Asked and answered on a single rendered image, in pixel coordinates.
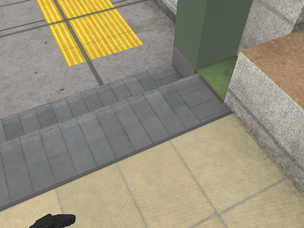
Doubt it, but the left robot hand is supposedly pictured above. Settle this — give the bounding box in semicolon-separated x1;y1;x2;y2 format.
29;214;76;228

